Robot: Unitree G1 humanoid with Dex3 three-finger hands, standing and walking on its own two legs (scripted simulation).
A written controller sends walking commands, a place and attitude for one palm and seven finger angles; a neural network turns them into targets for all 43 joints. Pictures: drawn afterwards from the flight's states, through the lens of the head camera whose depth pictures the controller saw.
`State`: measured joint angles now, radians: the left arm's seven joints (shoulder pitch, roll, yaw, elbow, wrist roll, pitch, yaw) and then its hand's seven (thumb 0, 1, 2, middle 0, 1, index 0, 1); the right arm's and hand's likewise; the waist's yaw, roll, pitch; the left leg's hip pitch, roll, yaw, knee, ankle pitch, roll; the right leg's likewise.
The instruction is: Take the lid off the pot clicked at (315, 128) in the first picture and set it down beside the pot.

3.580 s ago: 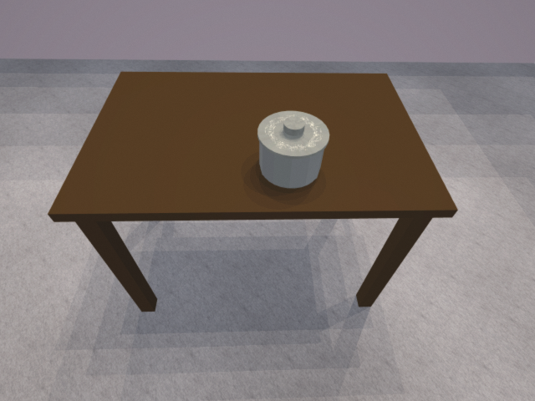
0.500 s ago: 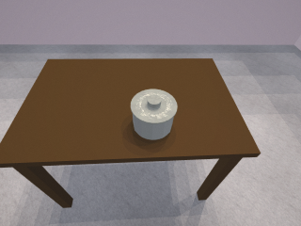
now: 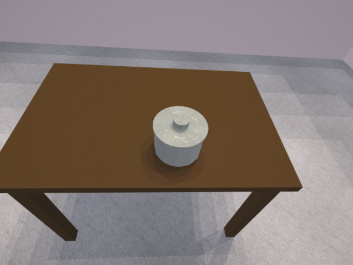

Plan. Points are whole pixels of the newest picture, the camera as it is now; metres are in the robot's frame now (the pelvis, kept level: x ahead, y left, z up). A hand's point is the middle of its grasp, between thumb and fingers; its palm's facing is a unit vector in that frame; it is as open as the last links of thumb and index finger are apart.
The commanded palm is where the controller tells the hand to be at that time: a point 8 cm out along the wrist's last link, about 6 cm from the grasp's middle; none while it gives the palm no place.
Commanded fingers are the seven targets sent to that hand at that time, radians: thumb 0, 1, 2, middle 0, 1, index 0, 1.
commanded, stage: look again from close up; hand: left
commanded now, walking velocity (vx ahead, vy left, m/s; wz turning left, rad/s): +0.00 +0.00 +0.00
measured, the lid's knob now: (181, 121) +0.50 +0.03 +0.01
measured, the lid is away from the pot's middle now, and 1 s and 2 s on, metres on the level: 0.00 0.00 0.00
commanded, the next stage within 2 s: shuffle to correct the standing spot in 0.06 s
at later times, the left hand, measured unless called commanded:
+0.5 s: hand out of the picture -0.04 +0.15 -0.18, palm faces +0.07 -0.99 -0.15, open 7.4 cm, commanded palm none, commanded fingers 0.00 0.90 0.90 -0.20 -0.30 -0.20 -0.30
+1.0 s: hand out of the picture -0.04 +0.09 -0.20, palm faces +0.11 -0.98 -0.14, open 7.4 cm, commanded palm none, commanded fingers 0.00 0.90 0.90 -0.20 -0.30 -0.20 -0.30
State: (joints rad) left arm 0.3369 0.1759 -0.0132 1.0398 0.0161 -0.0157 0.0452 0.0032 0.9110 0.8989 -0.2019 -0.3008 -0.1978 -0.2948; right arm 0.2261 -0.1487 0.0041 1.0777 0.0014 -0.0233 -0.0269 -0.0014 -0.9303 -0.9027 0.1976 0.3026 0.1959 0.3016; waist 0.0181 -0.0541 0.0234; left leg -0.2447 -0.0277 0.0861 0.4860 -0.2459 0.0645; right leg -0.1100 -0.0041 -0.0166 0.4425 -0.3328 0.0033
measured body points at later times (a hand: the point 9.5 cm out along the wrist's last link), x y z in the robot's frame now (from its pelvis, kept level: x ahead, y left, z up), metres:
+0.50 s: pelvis +0.00 -0.01 +0.00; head +0.01 +0.02 +0.45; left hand -0.04 +0.21 -0.17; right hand +0.00 -0.23 -0.15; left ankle +0.01 +0.07 -0.74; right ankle -0.06 -0.12 -0.74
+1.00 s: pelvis +0.00 -0.07 -0.01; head +0.02 -0.04 +0.44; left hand -0.04 +0.14 -0.18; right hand +0.03 -0.30 -0.16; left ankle +0.00 +0.05 -0.72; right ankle -0.06 -0.12 -0.74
